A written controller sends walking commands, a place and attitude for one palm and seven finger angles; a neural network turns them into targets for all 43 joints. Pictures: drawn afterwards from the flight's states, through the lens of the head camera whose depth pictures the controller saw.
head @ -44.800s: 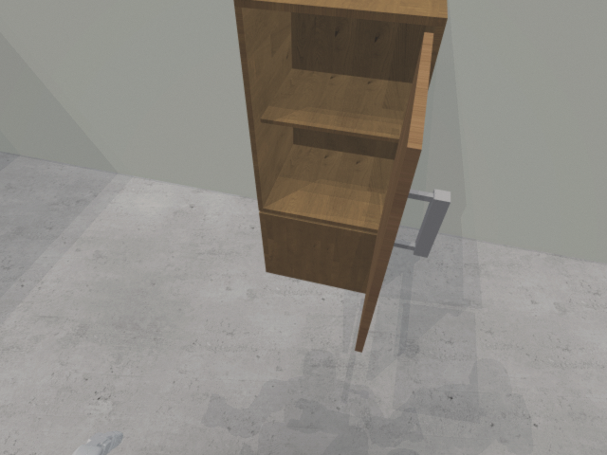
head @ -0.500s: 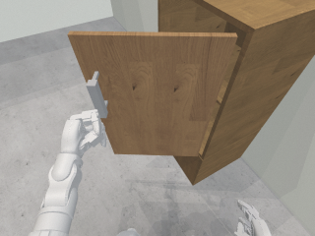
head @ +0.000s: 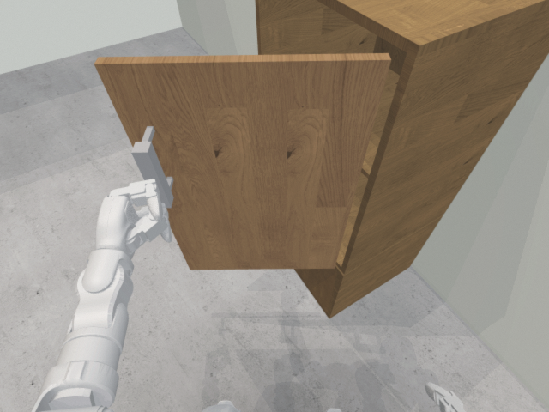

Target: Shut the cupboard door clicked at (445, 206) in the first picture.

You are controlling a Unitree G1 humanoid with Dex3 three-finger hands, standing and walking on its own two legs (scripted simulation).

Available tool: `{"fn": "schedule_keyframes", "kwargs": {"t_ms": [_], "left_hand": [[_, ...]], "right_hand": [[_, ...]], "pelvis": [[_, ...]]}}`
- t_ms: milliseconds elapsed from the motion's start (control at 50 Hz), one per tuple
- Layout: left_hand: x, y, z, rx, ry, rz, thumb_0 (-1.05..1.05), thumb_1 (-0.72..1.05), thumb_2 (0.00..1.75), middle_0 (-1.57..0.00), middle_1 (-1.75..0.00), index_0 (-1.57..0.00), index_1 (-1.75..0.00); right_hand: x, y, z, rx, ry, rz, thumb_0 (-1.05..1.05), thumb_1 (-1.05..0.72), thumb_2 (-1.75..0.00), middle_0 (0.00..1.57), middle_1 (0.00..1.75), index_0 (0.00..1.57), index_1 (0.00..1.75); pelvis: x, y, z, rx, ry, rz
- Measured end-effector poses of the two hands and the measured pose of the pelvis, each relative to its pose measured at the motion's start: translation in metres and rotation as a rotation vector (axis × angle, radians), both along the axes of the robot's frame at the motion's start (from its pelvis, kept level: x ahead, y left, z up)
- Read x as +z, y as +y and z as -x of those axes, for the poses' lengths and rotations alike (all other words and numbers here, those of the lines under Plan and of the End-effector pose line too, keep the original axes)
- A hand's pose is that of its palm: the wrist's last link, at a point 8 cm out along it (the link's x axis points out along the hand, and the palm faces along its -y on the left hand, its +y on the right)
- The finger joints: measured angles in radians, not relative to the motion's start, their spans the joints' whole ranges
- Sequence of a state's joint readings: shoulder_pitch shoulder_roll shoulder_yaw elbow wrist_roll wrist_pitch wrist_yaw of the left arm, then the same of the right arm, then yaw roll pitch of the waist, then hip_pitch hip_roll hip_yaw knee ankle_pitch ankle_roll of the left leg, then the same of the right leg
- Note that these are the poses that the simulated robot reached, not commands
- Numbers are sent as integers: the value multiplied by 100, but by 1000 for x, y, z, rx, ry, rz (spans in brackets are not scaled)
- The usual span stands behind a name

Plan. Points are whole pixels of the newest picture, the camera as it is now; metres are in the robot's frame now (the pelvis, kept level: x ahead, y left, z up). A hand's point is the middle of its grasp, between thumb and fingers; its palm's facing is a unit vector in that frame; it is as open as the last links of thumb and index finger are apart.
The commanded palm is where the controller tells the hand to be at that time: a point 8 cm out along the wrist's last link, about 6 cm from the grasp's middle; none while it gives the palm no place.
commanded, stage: bring the fist close to the handle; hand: left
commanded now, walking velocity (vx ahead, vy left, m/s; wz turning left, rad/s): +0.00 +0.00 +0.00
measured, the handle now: (157, 168) +0.48 +0.21 +0.07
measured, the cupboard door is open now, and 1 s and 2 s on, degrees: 59 48 38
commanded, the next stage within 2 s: push the door shut along its arc in 0.06 s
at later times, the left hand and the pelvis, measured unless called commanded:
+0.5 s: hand (167, 195) +0.41 +0.18 +0.08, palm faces -0.05 -1.00 -0.04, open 3.1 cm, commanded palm +0.39 +0.22 +0.08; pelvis +0.00 +0.01 -0.01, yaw +1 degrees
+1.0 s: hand (181, 170) +0.47 +0.17 +0.08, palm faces -0.18 -0.98 -0.01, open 3.1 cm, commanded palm +0.46 +0.21 +0.08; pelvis -0.01 +0.02 -0.02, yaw +0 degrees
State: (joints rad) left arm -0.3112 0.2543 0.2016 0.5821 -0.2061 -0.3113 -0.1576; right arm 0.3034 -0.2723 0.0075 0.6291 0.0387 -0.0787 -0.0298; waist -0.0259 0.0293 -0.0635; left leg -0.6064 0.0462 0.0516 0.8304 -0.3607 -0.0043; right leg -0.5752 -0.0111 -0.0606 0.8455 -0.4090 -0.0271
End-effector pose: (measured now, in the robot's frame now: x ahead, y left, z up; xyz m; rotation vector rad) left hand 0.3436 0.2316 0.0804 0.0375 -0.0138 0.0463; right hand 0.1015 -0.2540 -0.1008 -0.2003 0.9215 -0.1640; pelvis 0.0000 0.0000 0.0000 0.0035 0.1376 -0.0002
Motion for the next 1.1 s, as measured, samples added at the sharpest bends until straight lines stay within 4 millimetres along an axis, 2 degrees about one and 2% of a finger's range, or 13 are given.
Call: {"fn": "schedule_keyframes", "kwargs": {"t_ms": [80,260,400,680,860,1100], "left_hand": [[1,0,-1,-12,-20,11,2,90,90,-130,-150,-130,-150],[1,-11,-17,-53,-18,13,2,90,90,-130,-150,-130,-150],[4,-2,-33,-63,-7,2,2,90,90,-130,-150,-130,-150],[2,4,-76,-149,19,22,2,89,90,-132,-150,-131,-150],[3,-4,-96,-213,22,28,2,90,90,-131,-150,-131,-150],[2,-11,-124,-260,32,18,2,90,90,-130,-150,-130,-150]], "right_hand": [[0,-1,-4,9,-4,15,2,-91,-90,20,30,20,30],[2,7,-15,16,-37,10,2,-91,-90,20,30,20,30],[2,13,-12,9,-23,11,1,-91,-90,20,30,20,30],[-13,7,31,-28,125,51,1,-91,-90,20,30,20,30],[-16,7,60,-77,185,59,1,-91,-90,20,30,20,30],[-23,8,87,-102,253,73,1,-91,-90,20,30,20,30]], "pelvis": [[-1,1,3,8,1,5],[-3,5,3,5,15,5],[-3,8,2,5,17,8],[-12,16,6,14,73,23],[-16,21,7,2,99,29],[-25,24,13,5,148,41]]}}
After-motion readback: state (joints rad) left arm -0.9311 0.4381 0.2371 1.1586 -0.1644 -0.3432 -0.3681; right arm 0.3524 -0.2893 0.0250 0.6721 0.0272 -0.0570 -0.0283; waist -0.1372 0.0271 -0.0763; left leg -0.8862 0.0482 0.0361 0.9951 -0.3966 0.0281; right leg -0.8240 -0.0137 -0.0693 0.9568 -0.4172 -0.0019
